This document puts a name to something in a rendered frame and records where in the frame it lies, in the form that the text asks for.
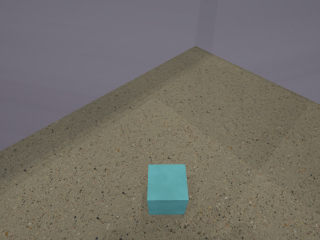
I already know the carton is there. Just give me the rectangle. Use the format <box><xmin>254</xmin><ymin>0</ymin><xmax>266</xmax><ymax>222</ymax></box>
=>
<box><xmin>147</xmin><ymin>164</ymin><xmax>189</xmax><ymax>215</ymax></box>

